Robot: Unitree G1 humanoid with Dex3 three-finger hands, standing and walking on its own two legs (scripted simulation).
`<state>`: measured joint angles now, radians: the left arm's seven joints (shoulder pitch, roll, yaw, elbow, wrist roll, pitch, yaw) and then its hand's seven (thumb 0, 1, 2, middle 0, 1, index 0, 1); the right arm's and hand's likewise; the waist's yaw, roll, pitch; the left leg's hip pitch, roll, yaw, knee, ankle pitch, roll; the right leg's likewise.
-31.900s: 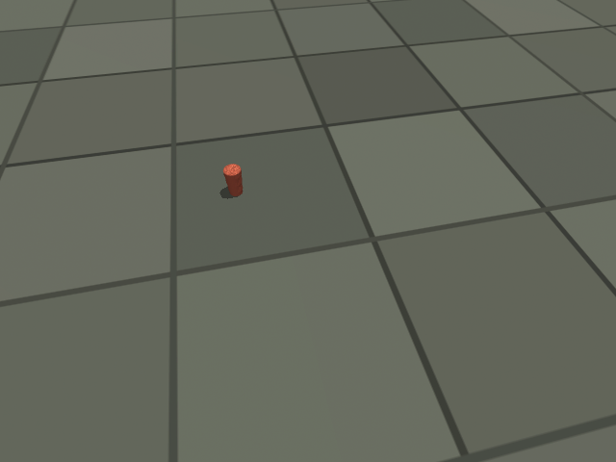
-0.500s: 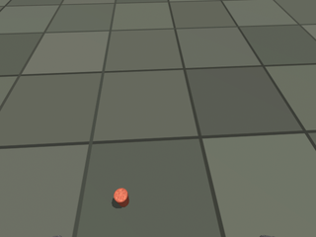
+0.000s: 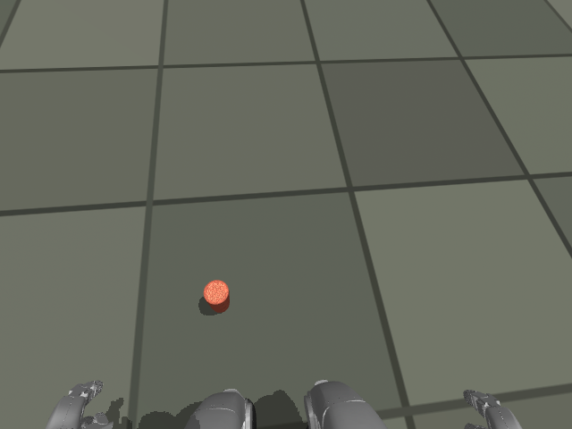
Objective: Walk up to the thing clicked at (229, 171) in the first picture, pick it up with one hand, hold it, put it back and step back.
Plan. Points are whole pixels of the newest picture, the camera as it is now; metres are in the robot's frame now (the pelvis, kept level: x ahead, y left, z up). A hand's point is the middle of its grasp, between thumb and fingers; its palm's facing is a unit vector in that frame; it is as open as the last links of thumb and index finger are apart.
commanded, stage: step back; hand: left
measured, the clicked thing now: (218, 298) +0.47 +0.18 -0.69
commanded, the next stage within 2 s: none
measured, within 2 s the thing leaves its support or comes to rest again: neither
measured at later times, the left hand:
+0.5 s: hand out of the picture +0.00 +0.27 -0.15, palm faces +0.05 -0.93 -0.37, open 7.3 cm
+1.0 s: hand out of the picture -0.21 +0.23 -0.14, palm faces -0.02 -0.91 -0.41, open 7.3 cm
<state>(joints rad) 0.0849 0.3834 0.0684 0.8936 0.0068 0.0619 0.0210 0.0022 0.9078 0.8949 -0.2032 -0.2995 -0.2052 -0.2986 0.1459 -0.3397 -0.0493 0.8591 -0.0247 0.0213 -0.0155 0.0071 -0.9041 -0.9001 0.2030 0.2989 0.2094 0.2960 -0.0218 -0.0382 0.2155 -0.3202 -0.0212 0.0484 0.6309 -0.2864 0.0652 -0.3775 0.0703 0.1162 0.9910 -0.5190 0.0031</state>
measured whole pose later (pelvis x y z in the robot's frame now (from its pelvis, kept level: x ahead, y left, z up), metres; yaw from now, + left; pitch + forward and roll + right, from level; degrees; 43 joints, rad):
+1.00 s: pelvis -0.28 -0.04 +0.00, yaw -2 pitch -2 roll +1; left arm 0.24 0.35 0.08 0.85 0.04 0.05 -0.01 0.00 0.91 0.89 -0.21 -0.30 -0.21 -0.30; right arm 0.15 -0.42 -0.06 0.84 0.00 0.05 -0.02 0.01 -0.91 -0.90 0.20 0.30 0.21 0.30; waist 0.03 0.02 0.14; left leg -0.54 -0.10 -0.13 1.08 -0.46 -0.01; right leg -0.28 -0.02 0.04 0.68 -0.36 0.00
